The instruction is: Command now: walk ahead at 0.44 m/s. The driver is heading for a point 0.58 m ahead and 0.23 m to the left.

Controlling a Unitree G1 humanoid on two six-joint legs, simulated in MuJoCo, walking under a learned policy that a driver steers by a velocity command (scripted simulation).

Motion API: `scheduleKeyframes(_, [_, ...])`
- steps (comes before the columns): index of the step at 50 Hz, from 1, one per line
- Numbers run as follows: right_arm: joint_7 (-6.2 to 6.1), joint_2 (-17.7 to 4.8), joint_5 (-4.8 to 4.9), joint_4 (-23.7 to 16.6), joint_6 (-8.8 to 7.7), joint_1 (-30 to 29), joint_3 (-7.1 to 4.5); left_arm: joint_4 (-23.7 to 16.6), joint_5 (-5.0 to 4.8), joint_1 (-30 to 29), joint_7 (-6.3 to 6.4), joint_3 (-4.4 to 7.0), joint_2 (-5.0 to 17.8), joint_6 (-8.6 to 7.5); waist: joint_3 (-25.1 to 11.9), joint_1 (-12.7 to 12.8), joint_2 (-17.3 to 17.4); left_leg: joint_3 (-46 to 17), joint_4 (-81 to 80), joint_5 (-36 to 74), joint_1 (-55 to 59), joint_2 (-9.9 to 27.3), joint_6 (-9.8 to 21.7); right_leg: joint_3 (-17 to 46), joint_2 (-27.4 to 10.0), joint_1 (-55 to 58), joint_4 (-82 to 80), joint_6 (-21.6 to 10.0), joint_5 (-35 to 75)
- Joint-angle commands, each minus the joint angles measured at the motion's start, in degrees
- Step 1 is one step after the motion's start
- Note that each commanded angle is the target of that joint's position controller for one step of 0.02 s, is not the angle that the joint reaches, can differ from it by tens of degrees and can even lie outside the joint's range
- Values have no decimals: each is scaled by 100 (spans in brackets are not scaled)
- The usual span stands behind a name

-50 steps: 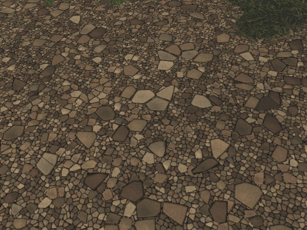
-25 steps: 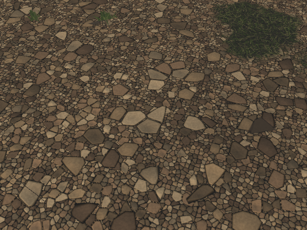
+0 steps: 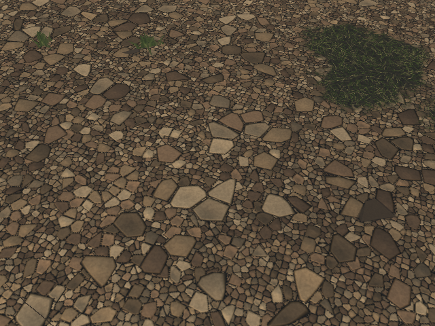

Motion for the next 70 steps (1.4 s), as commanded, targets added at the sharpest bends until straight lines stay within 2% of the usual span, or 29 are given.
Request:
scheduleKeyframes(1, [-41,-555,18,-60,-141,398,-51,-362,0,-401,-41,23,183,-1,676,29,514,-1301,-1076,1081,479,1478,660,-40,-170,-1417,-95,156,455])
scheduleKeyframes(5, [-55,-543,16,22,-139,611,-8,-842,-54,-1466,-43,-67,56,14,835,-159,634,-1034,-971,1988,207,1313,740,-253,-11,-1096,-1396,325,894])
scheduleKeyframes(9, [-76,-745,15,23,-125,575,-67,-1113,-126,-1805,-19,-65,217,-1,793,-160,713,-1184,-710,2649,293,1440,728,-248,125,-446,-2170,235,1008])
scheduleKeyframes(11, [-76,-827,3,-34,-114,331,-101,-1090,-139,-1431,35,-7,366,-55,619,87,692,-1193,-255,3432,329,1470,596,-210,246,245,-2428,102,790])
scheduleKeyframes(13, [-40,-905,28,-90,-103,128,-141,-686,-112,-19,143,143,640,-166,-130,689,421,-915,1423,4060,34,1084,384,-282,449,2091,-2961,-78,743])
scheduleKeyframes(14, [-9,-723,73,-232,-105,131,-103,-559,34,895,230,272,1059,-234,-821,979,14,-734,2945,2610,-925,745,285,756,-559,3475,-3135,-283,-73])
scheduleKeyframes(15, [-8,58,260,-395,-57,799,26,-610,166,1194,230,386,1622,-215,-1648,623,-1277,-261,4940,-1289,-2715,-91,76,3352,-2296,4848,-3709,-816,-982])
scheduleKeyframes(16, [-30,-553,134,-348,3,649,-130,-712,10,790,197,339,1297,-117,-1537,562,-771,-705,5653,-1397,-3077,85,194,4169,-2264,4239,-4304,-926,-1717])
scheduleKeyframes(18, [34,-514,59,-512,42,-111,-175,-879,-61,-190,177,140,558,-167,-140,239,-81,-691,5479,-426,-3115,616,219,2427,-1800,2640,-4568,-634,-1200])
scheduleKeyframes(22, [176,-296,-83,-622,292,-259,-221,-636,-107,138,244,49,257,-352,157,-73,-303,-602,5059,-111,-2735,862,119,853,-1356,1841,-4785,-413,507])
scheduleKeyframes(30, [375,-290,-70,-1309,408,-1952,-148,-494,-97,708,252,56,430,-440,593,73,-155,-211,3296,1339,-3482,884,-62,-558,-1157,2160,-4987,-403,1488])
scheduleKeyframes(35, [453,-350,-97,-1672,389,-2786,-99,-364,-84,1199,314,102,652,-361,729,314,-182,305,2168,1156,-3262,707,147,-1034,-1344,2965,-4763,-352,2341])
scheduleKeyframes(38, [421,-462,-130,-1713,387,-2680,-149,-324,-69,1264,359,142,822,-237,554,200,-341,621,1862,392,-2727,293,420,-1347,-1383,3452,-3940,-262,4452])
scheduleKeyframes(40, [355,-641,-129,-1506,357,-1848,-253,-341,-68,1234,358,195,1021,-115,46,-145,-442,746,1660,-124,-1788,-155,672,-1453,-1380,3548,-2514,-232,5628])
scheduleKeyframes(41, [289,-799,-163,-1240,298,-989,-351,-407,-94,1154,332,199,1058,-61,-434,-524,-263,641,1189,88,-642,-312,841,-1551,-1310,3069,-1245,-106,5078])
scheduleKeyframes(42, [196,-1320,-234,-1061,265,-182,-527,-599,-95,1107,309,153,893,-57,-1032,-841,258,-748,945,-590,829,656,1153,-1522,-1161,1730,473,92,3027])
scheduleKeyframes(43, [152,-1887,-139,-1249,309,-541,-635,-1074,-209,1082,193,81,368,-119,-1359,-382,1646,-4065,189,-24,2298,2315,2015,-1056,219,-887,2648,509,-1724])
scheduleKeyframes(44, [93,-1792,-42,-1279,388,-391,-600,-1195,-190,416,192,146,815,-180,-1234,-603,450,-3877,-78,1597,2020,2415,1962,18,90,-1320,2778,483,-1369])
scheduleKeyframes(45, [28,-1503,-9,-1222,356,-718,-510,-1212,-293,283,197,84,608,-227,-670,-372,267,-2796,116,3077,1442,2319,1825,127,-190,-1303,2527,426,-839])
scheduleKeyframes(46, [25,-1142,31,-1199,283,-969,-414,-1045,-277,501,240,56,525,-241,-245,-104,-73,-2105,137,4250,669,2017,1541,162,-356,-879,1937,411,-670])
scheduleKeyframes(49, [17,-797,88,-1196,124,-1322,-249,-909,-1,808,243,78,483,77,-169,304,71,-1214,-24,4949,-235,1478,1116,192,-376,14,1116,453,-608])
scheduleKeyframes(52, [18,-988,62,-1048,49,-1082,-245,-909,-34,764,189,56,374,214,-173,359,270,-817,-69,5584,-285,1245,963,57,-223,-10,527,505,-154])
scheduleKeyframes(56, [-20,-910,51,-926,100,-903,-158,-1028,-64,191,188,13,395,254,-125,177,547,-566,-53,5413,-65,1054,623,-22,-158,-125,-465,489,504])
scheduleKeyframes(64, [-140,-828,-13,-578,201,-701,-46,-950,-111,-77,358,-48,399,210,82,5,639,-818,499,5287,348,1326,653,-61,139,594,-2158,188,167])
scheduleKeyframes(66, [-174,-816,61,-524,204,-858,-22,-737,-88,411,407,-61,355,120,61,317,412,-841,997,4863,117,1189,412,46,88,1552,-3399,40,1160])
scheduleKeyframes(67, [-179,-771,85,-573,162,-753,6,-616,-54,785,440,-9,653,35,-302,334,34,-785,1364,3802,-279,922,163,605,-504,2526,-3444,-66,3475])
scheduleKeyframes(68, [-173,-574,140,-419,212,-14,26,-617,-93,825,437,10,898,24,-689,-15,-644,-578,1879,993,-625,393,-12,1407,-1455,3067,-3093,-779,5667])
scheduleKeyframes(69, [-205,-569,121,-218,358,106,12,-630,-182,646,395,-73,636,86,-798,97,-903,-454,2081,-1347,-731,26,-54,1885,-1867,2835,-3236,-1333,5677])
scheduleKeyframes(70, [-215,-643,81,-267,447,-301,-15,-626,-128,500,361,-151,458,110,-476,140,-787,-607,2305,-2077,-909,0,-38,1987,-1810,2475,-3566,-1355,4664])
